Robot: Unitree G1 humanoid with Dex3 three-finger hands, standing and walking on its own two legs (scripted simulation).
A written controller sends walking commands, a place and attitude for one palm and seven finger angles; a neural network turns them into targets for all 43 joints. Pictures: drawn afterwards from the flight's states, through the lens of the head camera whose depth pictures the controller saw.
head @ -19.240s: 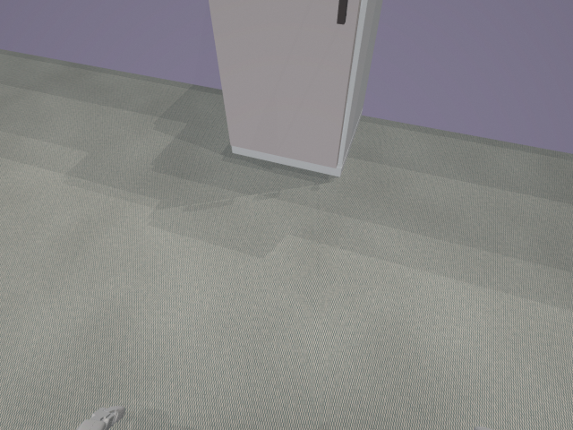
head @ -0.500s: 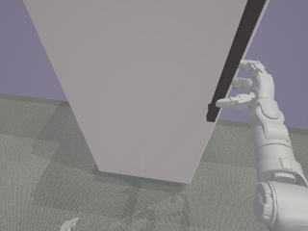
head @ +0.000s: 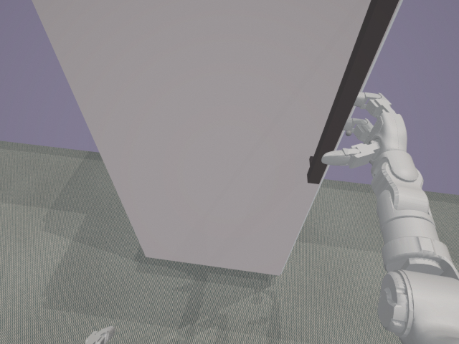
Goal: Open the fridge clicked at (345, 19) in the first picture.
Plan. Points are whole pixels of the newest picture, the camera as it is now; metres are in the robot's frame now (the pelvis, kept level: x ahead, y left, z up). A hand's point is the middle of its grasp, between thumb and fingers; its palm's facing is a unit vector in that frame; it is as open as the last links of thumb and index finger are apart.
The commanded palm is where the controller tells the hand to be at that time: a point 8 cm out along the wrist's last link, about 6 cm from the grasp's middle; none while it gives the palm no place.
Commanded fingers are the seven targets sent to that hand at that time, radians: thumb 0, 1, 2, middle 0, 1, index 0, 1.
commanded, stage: slide the fingers in behind the handle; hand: right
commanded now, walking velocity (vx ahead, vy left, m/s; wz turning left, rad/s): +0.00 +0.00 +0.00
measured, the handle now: (338, 103) +0.49 -0.14 +0.20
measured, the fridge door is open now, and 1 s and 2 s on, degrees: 0 0 0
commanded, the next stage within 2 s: grip the handle and tug to test in 1.50 s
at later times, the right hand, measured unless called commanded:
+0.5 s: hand (341, 135) +0.43 -0.14 +0.17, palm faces +0.04 +1.00 +0.03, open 14.0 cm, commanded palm +0.40 -0.19 +0.17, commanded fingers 0.00 0.50 -0.30 0.30 1.20 0.30 1.20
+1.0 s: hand (328, 133) +0.43 -0.12 +0.17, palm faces +0.03 +1.00 +0.03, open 14.0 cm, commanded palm +0.40 -0.17 +0.17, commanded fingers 0.00 0.50 -0.30 0.30 1.20 0.30 1.20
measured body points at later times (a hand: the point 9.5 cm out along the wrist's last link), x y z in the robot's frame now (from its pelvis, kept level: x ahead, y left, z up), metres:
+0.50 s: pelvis +0.00 +0.00 +0.00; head +0.00 +0.00 +0.45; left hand +0.13 +0.24 -0.10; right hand +0.42 -0.19 +0.17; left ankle +0.00 +0.10 -0.74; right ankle +0.00 -0.10 -0.74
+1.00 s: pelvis +0.00 +0.00 +0.00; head +0.01 +0.01 +0.45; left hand +0.10 +0.25 -0.11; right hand +0.43 -0.17 +0.17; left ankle +0.00 +0.10 -0.74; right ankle +0.00 -0.10 -0.74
